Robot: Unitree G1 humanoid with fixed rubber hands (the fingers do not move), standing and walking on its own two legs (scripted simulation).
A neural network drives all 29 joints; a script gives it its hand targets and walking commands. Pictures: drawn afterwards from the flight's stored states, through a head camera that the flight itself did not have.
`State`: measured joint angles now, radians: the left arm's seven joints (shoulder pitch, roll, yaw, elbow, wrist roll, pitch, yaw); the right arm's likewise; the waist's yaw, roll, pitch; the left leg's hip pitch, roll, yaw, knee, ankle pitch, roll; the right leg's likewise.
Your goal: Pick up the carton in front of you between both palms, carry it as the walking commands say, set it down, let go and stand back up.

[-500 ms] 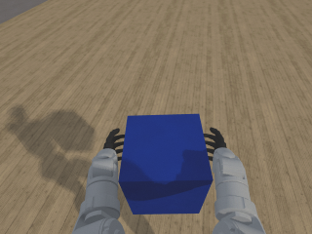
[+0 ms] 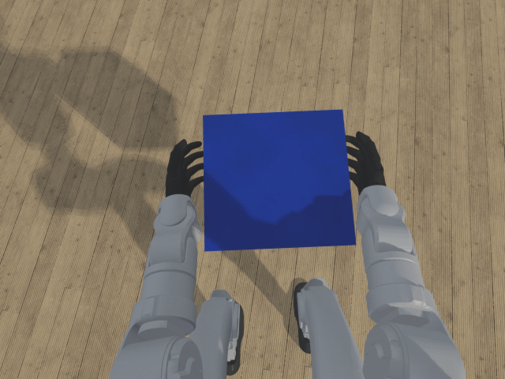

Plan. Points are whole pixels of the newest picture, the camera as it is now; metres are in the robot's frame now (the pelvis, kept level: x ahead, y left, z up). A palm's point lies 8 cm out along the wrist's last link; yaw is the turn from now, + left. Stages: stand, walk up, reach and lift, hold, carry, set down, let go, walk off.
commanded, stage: set down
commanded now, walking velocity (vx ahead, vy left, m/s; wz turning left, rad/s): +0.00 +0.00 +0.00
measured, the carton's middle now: (272, 191) +0.41 -0.03 -0.15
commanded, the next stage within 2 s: none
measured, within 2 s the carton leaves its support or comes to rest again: rests again in 1.50 s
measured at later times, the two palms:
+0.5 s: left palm (204, 189) +0.44 +0.11 -0.22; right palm (345, 180) +0.45 -0.19 -0.23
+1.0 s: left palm (217, 191) +0.48 +0.11 -0.38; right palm (330, 184) +0.48 -0.19 -0.39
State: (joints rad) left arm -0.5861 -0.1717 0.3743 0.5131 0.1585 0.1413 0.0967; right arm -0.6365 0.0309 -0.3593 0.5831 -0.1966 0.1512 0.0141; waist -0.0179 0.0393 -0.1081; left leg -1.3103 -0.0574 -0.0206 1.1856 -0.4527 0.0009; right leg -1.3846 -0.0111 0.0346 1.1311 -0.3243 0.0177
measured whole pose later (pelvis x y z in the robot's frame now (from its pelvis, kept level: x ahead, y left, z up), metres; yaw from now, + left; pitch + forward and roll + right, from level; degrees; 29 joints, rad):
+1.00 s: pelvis -0.04 -0.01 -0.24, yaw +3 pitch +45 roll +3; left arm -1.23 0.06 0.41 0.74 0.07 0.24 0.15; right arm -1.28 -0.19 -0.32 0.81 -0.12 0.27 -0.06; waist -0.03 0.04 0.11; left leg -2.20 -0.09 0.00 2.03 -0.63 -0.04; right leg -2.31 0.00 0.05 1.97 -0.45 0.01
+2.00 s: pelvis -0.06 -0.01 -0.29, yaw +3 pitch +35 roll +2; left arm -1.44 0.14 0.38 0.96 0.09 0.19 0.04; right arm -1.48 -0.35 -0.34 1.08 -0.08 0.19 0.05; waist -0.04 0.03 0.38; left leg -2.21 -0.12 -0.02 2.23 -0.64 -0.06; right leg -2.31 -0.02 0.03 2.16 -0.46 0.00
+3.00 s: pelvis -0.04 -0.01 -0.20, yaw +3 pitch +44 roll +3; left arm -1.27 0.22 0.24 0.91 -0.08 0.16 0.15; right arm -1.32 -0.40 -0.24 1.03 0.07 0.13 -0.02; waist -0.02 0.02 0.07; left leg -2.07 -0.09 -0.01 1.91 -0.61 -0.04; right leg -2.17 0.00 0.05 1.85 -0.45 0.01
